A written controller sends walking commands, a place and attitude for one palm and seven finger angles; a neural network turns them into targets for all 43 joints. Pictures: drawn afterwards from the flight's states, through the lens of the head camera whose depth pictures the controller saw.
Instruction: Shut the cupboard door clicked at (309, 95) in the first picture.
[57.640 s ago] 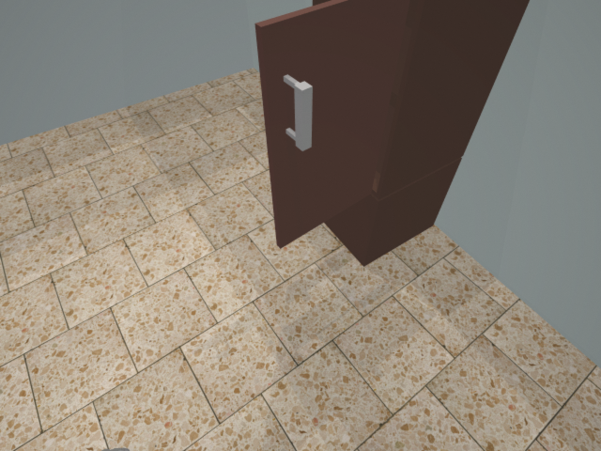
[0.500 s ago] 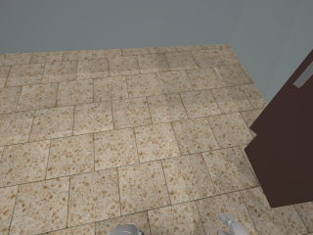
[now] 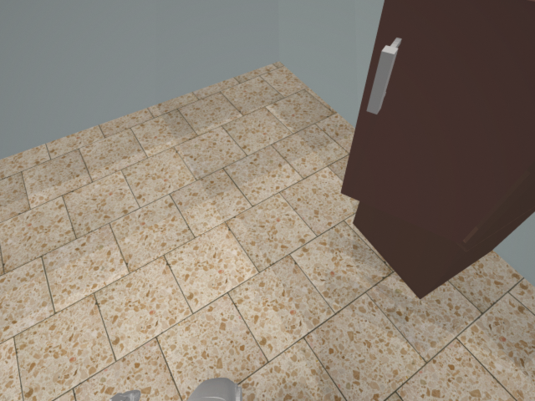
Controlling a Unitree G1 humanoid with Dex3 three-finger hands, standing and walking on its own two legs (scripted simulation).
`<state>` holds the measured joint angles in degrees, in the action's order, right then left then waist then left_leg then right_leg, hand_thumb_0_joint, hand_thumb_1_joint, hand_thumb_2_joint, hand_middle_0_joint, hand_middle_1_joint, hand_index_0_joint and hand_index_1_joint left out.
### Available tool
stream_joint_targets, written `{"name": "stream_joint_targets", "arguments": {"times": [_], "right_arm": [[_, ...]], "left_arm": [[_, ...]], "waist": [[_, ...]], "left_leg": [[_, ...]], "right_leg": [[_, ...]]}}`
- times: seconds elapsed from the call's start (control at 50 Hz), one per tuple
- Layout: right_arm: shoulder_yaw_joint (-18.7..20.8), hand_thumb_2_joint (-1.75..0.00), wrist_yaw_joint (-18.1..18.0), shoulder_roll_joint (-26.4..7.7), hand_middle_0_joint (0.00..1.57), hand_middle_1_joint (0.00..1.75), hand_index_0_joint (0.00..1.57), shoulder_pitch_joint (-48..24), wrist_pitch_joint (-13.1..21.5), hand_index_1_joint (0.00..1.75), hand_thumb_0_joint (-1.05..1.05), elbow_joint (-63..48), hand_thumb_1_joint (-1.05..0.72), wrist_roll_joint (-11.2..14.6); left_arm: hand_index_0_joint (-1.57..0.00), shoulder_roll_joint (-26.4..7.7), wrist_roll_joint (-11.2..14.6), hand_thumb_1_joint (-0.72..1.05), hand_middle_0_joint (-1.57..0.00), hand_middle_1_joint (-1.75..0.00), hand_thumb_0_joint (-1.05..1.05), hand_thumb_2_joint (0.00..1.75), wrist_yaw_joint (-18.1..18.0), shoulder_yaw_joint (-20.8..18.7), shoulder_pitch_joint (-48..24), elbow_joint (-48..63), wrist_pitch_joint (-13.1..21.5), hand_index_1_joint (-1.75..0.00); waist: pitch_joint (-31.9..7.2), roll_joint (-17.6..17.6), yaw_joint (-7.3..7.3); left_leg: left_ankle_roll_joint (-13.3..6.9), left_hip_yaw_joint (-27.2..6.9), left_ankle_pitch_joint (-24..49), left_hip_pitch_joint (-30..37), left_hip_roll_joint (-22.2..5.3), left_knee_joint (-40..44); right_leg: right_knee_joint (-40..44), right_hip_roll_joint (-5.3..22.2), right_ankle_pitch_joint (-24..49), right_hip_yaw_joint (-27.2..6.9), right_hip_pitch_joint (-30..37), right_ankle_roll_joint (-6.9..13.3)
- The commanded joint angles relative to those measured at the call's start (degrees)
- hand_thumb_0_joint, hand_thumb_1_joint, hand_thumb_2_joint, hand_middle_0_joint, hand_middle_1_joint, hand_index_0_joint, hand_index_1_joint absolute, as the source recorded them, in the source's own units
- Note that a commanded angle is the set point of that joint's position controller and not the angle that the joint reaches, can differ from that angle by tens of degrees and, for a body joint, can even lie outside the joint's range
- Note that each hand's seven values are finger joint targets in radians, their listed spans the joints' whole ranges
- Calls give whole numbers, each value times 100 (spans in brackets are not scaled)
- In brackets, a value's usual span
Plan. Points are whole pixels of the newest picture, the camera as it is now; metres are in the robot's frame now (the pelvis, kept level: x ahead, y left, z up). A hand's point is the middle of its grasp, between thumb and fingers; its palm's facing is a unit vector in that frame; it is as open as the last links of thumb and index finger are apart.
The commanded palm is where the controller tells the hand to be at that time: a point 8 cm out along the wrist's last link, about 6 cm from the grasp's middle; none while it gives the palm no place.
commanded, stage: turn to face it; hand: left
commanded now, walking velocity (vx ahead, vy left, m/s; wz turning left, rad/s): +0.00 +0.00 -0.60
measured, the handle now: (385, 76) +0.68 -0.19 +0.09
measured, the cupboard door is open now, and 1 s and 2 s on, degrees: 28 28 28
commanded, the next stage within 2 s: take the last steps up to it in 0.74 s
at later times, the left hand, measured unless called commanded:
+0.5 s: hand (142, 387) +0.16 +0.24 -0.16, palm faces -0.23 -0.95 -0.21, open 7.4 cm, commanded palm none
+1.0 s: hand (187, 395) +0.15 +0.16 -0.16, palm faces -0.40 -0.90 -0.18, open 7.4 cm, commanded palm none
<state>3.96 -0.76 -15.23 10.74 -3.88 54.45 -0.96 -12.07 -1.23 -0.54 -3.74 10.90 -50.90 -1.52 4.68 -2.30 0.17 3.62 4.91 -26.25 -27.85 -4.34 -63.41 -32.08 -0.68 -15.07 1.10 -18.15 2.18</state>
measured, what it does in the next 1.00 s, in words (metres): steps on the spot, turning right: left foot, then right foot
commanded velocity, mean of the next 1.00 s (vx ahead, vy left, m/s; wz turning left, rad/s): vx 0.05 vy -0.01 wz -0.39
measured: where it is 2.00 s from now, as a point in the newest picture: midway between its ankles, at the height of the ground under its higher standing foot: outside the picture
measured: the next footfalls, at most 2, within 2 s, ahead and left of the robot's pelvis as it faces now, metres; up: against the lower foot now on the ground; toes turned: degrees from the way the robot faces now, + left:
left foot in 0.26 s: +0.08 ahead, +0.15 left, +0.00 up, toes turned -6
right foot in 0.66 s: -0.01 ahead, -0.09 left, +0.00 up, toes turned -25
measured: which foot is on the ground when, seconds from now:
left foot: up 0.00-0.24, down 0.26-0.66, up 0.68-1.00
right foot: down 0.00-0.28, up 0.30-0.64, down 0.66-1.00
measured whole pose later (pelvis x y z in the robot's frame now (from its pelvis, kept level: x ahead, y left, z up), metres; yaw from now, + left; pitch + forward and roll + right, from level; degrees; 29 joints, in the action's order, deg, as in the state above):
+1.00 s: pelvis +0.01 +0.02 +0.01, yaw -25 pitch +1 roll -1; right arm 2.7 -0.3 -12.0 14.2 -2.1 56.1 -1.3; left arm -10.1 -1.4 0.2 -2.5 12.6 -55.0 -1.2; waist 1.7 0.2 0.5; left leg 3.5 2.9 -23.4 -21.5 -3.5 -44.7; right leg -26.3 -1.6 -15.4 0.2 -11.6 1.9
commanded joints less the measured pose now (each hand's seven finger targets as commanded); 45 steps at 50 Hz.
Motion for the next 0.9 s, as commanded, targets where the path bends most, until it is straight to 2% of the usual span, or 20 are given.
{"name": "stream_joint_targets", "arguments": {"times": [0.0, 0.12, 0.16, 0.2, 0.22, 0.24, 0.26, 0.28, 0.32, 0.38, 0.46, 0.54, 0.6, 0.62, 0.64, 0.66, 0.68, 0.7, 0.76, 0.88], "right_arm": [[0, -90, -5, -217, 20, 30, 20, -4, 161, 30, 0, -535, -90, -5], [-26, -90, -73, -195, 20, 30, 20, -169, 217, 30, 0, -698, -90, 52], [-22, -90, -94, -184, 20, 30, 20, 4, 259, 30, 0, -675, -90, 78], [-26, -90, -123, -202, 20, 30, 20, 454, 307, 30, 0, -532, -90, 84], [-1, -90, -145, -393, 20, 30, 20, 692, 366, 30, 0, -450, -90, 71], [72, -90, -146, -877, 20, 30, 20, 800, 416, 30, 0, -469, -90, 3], [126, -90, -170, -1198, 20, 30, 20, 861, 398, 30, 0, -558, -90, -58], [75, -90, -175, -1127, 20, 30, 20, 716, 378, 30, 0, -645, -90, -100], [-12, -90, -188, -792, 20, 30, 20, 87, 411, 30, 0, -805, -90, -95], [-40, -90, -190, -679, 20, 30, 20, 92, 404, 30, 0, -804, -90, -97], [39, -90, -177, -699, 20, 30, 20, 641, 409, 30, 0, -552, -90, -90], [108, -90, -115, -812, 20, 30, 20, 691, 374, 30, 0, -424, -90, -89], [139, -90, -76, -879, 20, 30, 20, 510, 341, 30, 0, -382, -90, -40], [134, -90, -41, -741, 20, 30, 20, 485, 336, 30, 0, -395, -90, 14], [47, -90, -12, -272, 20, 30, 20, 450, 327, 30, 0, -555, -90, 50], [-22, -90, -44, -253, 20, 30, 20, 56, 261, 30, 0, -703, -90, 26], [-23, -90, -65, -247, 20, 30, 20, 5, 196, 30, 0, -659, -90, 38], [-4, -90, -82, -236, 20, 30, 20, 77, 178, 30, 0, -558, -90, 13], [1, -90, -18, -264, 20, 30, 20, 328, 148, 30, 0, -278, -90, 3], [-22, -90, 5, -131, 20, 30, 20, 346, 194, 30, 0, -241, -90, -48]], "left_arm": [[-20, -1053, 6, 90, -20, -30, 0, 90, -81, -229, 162, 337, 128, -30], [-20, -1196, -22, 90, -20, -30, 0, 90, -40, -294, 317, 257, 65, -30], [-20, -1226, -37, 90, -20, -30, 0, 90, -30, -329, 121, 302, 25, -30], [-20, -1145, 13, 90, -20, -30, 0, 90, -5, -315, -162, 366, -27, -30], [-20, -963, 53, 90, -20, -30, 0, 90, 11, -270, -270, 421, -57, -30], [-20, -604, 104, 90, -20, -30, 0, 90, 56, -204, -146, 510, -68, -30], [-20, -573, 71, 90, -20, -30, 0, 90, 91, -186, -234, 615, -76, -30], [-20, -716, 26, 90, -20, -30, 0, 90, 119, -221, -322, 633, -90, -30], [-20, -776, -33, 90, -20, -30, 0, 90, 202, -330, -135, 399, -160, -30], [-20, -602, 9, 90, -20, -30, 0, 90, 279, -272, -136, 359, -189, -30], [-20, -422, 25, 90, -20, -30, 0, 90, 282, -188, -433, 438, -171, -30], [-20, -380, 22, 90, -20, -30, 0, 90, 249, -112, -454, 429, -110, -30], [-20, -489, 20, 90, -20, -30, 0, 90, 211, -125, 51, 253, -40, -30], [-20, -768, -5, 90, -20, -30, 0, 90, 170, -171, 361, 138, 7, -30], [-20, -1331, -63, 90, -20, -30, 0, 90, 83, -261, 598, 58, 93, -30], [-20, -1554, 1, 90, -20, -30, 0, 90, 28, -280, 858, -48, 101, -30], [-20, -1474, 15, 90, -20, -30, 0, 90, -15, -244, 767, -30, 80, -30], [-20, -1266, -18, 90, -20, -30, 0, 90, -63, -245, 493, -4, 103, -30], [-20, -944, 23, 90, -20, -30, 0, 90, -74, -117, -50, 128, 105, -30], [-20, -910, -18, 90, -20, -30, 0, 90, -44, -148, 138, 6, 160, -30]], "waist": [[-984, 810, -22], [-919, 1022, -163], [-882, 1110, -80], [-822, 1045, 174], [-864, 605, 291], [-915, -987, 282], [-738, -1688, 318], [-600, -1021, 286], [-387, -1009, -36], [-389, -805, -42], [-650, -742, 195], [-718, -1036, 247], [-884, -744, -40], [-1013, -176, -167], [-1050, 1515, -268], [-916, 1773, -470], [-764, 1321, -390], [-600, 1752, -226], [-523, 1170, 68], [-573, 965, 7]], "left_leg": [[116, -373, 387, -413, -44, 161], [110, -383, 110, -25, 153, 1441], [53, -377, 152, 487, 230, 2168], [1, -308, 1085, 1534, 331, 3324], [-70, -508, 1346, 2264, 4, 4036], [-427, -1838, 1398, 2645, -1210, 4713], [-1032, -2657, 2058, 2362, -2225, 4913], [-1322, -2464, 2287, 1841, -2309, 4825], [-1152, -1680, 2169, 1419, -1768, 4846], [-1045, -748, 2834, 1753, -1378, 4559], [-1136, -503, 3503, 2396, -1431, 4336], [-1153, -343, 3737, 2333, -1519, 4030], [-781, -30, 3274, 1865, -1361, 3419], [-490, 211, 2499, 1371, -1108, 2882], [-149, 638, 392, 15, -353, 1864], [-70, 194, -1125, -475, 6, 786], [-98, -305, -869, -529, -73, 237], [-91, -474, -638, -785, -106, 1], [15, -422, 315, -451, -112, -127], [49, -222, 396, -65, 21, 1033]], "right_leg": [[1014, 1340, 2893, -1418, 1236, 775], [909, 1319, 2799, -1996, 1219, 938], [789, 1259, 2634, -2128, 882, 861], [575, 954, 1890, -2086, 63, 494], [248, 598, 1112, -1818, -536, 217], [-723, -186, -559, -1096, -1276, -128], [-2015, -375, -2085, -344, -1563, -356], [-2809, -94, -1956, -533, -1340, -356], [-3515, 45, -1354, -447, -1319, -480], [-3398, 129, -978, -174, -1334, -568], [-2387, 175, -1018, 86, -1182, -573], [-1051, 108, -1034, 335, -484, -452], [558, 22, 314, 443, 669, -308], [1089, 419, 993, -60, 1367, -178], [1400, 1699, 2456, -1640, 2239, 274], [1250, 2367, 3732, -2197, 1909, 914], [1251, 2276, 3265, -1970, 1569, 1124], [1327, 1982, 3032, -1930, 1430, 1043], [1274, 1422, 2754, -1084, 1090, 744], [1638, 1352, 785, -1313, 1071, 886]]}}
